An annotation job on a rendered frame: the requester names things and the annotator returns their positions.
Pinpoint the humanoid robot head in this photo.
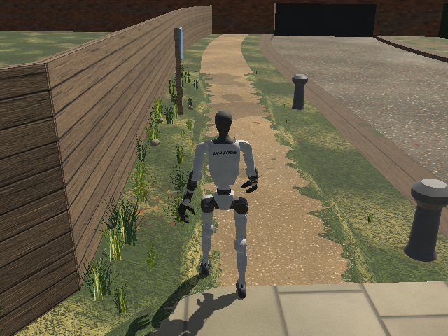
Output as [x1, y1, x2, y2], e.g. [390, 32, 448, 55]
[212, 111, 236, 144]

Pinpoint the robot left forearm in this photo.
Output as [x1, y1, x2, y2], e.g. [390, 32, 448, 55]
[181, 170, 197, 206]

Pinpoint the left robot upper arm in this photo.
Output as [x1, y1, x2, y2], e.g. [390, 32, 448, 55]
[191, 141, 209, 181]

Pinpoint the robot right forearm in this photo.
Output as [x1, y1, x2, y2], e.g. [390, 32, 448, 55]
[248, 167, 258, 186]

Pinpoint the robot left thigh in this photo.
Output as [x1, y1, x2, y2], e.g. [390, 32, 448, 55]
[201, 195, 215, 236]

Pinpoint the right robot upper arm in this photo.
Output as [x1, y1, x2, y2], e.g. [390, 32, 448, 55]
[238, 140, 257, 177]

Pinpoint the robot right hand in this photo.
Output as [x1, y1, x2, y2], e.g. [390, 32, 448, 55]
[241, 181, 257, 193]

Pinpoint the robot left hand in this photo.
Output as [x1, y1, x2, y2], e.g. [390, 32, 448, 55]
[178, 203, 195, 223]

